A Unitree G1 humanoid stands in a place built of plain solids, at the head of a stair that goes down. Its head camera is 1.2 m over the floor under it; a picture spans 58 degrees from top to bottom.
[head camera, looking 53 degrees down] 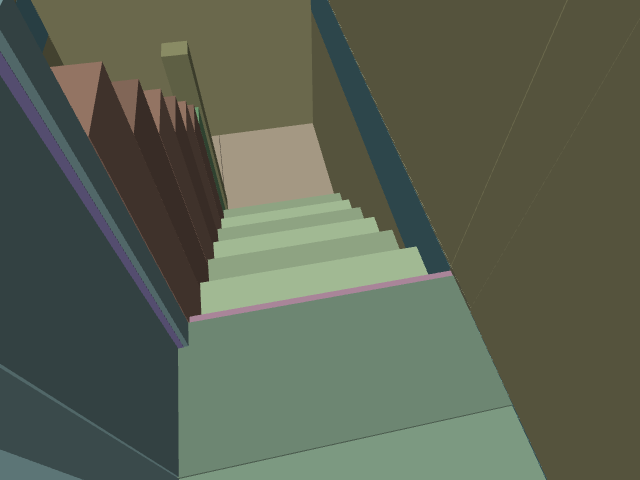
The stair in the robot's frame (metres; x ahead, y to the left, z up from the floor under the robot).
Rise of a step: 0.19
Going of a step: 0.24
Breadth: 0.85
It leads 11 degrees to the left of straight ahead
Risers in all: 7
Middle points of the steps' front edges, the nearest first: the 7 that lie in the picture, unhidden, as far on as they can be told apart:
0.70 -0.02 0.00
0.93 0.03 -0.19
1.17 0.08 -0.38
1.40 0.13 -0.56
1.64 0.18 -0.75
1.87 0.22 -0.94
2.11 0.27 -1.13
